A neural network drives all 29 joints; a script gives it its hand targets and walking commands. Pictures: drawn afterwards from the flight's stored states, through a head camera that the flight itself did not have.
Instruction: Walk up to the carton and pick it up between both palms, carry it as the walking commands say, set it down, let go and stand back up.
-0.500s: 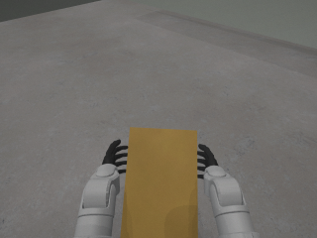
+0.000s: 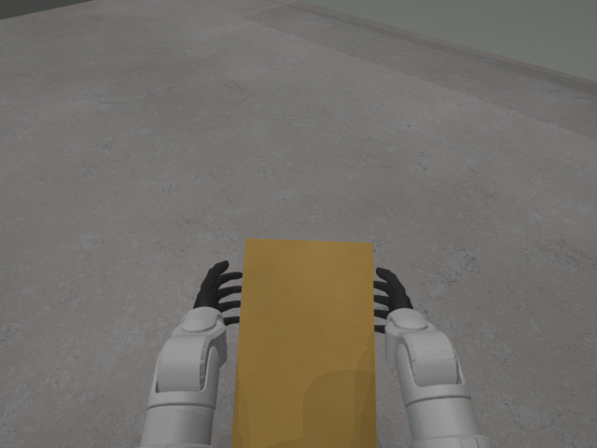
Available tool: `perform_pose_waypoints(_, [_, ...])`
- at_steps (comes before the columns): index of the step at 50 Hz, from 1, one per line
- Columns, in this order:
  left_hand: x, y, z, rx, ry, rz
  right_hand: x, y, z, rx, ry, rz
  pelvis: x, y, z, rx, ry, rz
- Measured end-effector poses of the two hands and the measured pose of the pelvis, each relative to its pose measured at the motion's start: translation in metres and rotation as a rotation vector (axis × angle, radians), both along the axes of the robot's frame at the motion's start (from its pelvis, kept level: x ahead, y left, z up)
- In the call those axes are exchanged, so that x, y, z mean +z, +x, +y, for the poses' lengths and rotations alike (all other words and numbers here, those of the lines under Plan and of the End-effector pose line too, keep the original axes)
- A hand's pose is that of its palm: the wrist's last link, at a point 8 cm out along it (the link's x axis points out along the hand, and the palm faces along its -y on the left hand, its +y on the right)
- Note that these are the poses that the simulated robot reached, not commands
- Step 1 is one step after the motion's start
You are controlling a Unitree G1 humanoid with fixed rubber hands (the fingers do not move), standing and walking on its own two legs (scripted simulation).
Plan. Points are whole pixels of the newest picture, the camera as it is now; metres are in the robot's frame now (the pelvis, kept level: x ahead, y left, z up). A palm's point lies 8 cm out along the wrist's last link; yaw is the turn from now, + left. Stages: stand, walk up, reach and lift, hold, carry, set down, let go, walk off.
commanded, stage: carry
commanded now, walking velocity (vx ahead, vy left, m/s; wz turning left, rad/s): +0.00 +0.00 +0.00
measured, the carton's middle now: (302, 336) +0.32 +0.01 -0.06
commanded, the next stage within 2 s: none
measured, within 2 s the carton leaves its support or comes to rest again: neither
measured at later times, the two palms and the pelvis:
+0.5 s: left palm (224, 310) +0.30 +0.11 +0.05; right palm (416, 314) +0.30 -0.14 +0.04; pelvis +0.00 -0.02 +0.00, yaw +0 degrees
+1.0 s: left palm (211, 325) +0.28 +0.12 +0.05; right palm (409, 325) +0.28 -0.13 +0.05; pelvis -0.01 -0.01 +0.00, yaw +0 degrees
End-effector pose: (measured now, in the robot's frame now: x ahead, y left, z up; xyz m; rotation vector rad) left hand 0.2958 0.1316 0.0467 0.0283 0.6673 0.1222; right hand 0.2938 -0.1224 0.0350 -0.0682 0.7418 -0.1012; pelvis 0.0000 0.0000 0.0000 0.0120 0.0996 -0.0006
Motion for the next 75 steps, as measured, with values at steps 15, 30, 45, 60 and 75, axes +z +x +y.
perform_pose_waypoints(15, [0.003,0.009,-0.012,0.006,-0.009,-0.022,0.005,0.009,-0.012,0.013,-0.009,-0.021,0.0,0.007,-0.014,0.003,0.007,-0.006])
perform_pose_waypoints(30, [0.003,-0.001,-0.021,-0.007,0.006,-0.008,0.003,-0.001,-0.021,0.002,-0.002,-0.013,-0.001,0.0,-0.02,0.003,0.001,-0.012])
perform_pose_waypoints(45, [0.011,-0.016,-0.01,-0.006,0.006,-0.038,0.016,-0.011,-0.011,0.012,-0.008,-0.049,0.001,-0.009,-0.012,-0.001,0.003,-0.02])
perform_pose_waypoints(60, [0.003,-0.01,-0.01,0.01,0.0,-0.004,0.0,-0.005,-0.01,0.016,0.004,-0.01,0.001,-0.004,-0.014,0.006,0.0,-0.009])
perform_pose_waypoints(75, [-0.001,0.011,-0.005,-0.003,-0.02,-0.017,0.004,0.012,-0.006,-0.005,-0.011,-0.026,0.001,0.009,-0.005,0.003,-0.006,0.014])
